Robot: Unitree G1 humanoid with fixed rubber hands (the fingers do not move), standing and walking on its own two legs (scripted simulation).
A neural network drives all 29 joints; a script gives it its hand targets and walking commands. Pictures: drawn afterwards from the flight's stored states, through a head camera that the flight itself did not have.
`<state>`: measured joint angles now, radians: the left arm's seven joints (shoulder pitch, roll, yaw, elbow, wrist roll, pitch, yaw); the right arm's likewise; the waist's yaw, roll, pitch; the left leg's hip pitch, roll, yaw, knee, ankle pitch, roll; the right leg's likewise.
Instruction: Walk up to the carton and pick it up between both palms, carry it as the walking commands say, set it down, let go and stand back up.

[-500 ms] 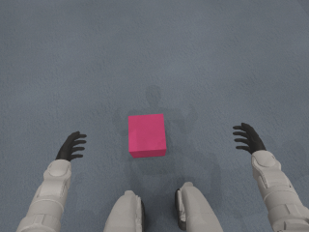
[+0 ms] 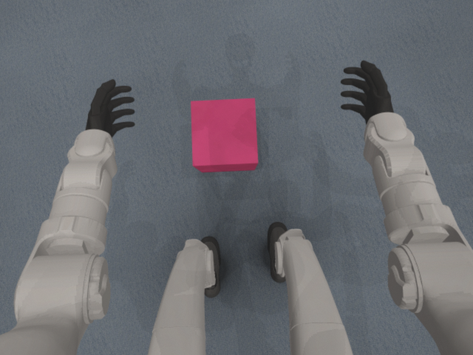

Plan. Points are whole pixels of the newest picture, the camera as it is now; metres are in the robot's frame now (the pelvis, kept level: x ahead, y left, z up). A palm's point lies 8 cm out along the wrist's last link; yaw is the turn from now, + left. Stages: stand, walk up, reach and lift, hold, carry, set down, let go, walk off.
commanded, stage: reach and lift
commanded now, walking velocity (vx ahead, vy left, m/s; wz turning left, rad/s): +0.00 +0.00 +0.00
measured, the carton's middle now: (225, 139) +0.52 +0.04 -0.58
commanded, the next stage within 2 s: none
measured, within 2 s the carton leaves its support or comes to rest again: neither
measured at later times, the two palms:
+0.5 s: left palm (123, 88) +0.52 +0.20 -0.13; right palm (349, 74) +0.53 -0.19 -0.12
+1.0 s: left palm (157, 115) +0.52 +0.18 -0.28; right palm (314, 104) +0.53 -0.17 -0.28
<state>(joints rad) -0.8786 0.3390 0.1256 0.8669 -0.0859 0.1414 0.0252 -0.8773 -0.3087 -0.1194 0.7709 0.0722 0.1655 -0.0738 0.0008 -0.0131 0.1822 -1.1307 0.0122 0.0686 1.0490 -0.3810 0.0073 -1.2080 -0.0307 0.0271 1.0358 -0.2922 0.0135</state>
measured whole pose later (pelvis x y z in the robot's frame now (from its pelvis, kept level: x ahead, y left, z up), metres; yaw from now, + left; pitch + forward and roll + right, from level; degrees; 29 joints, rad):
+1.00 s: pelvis -0.05 -0.01 -0.13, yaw +3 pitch +32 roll +3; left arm -1.50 0.34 0.23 0.98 -0.10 0.15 0.11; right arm -1.48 -0.32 -0.27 0.88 0.06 0.16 -0.16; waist 0.00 0.00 0.48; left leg -1.67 0.00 0.04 1.61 -0.50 -0.01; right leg -1.74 -0.03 0.03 1.59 -0.41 0.00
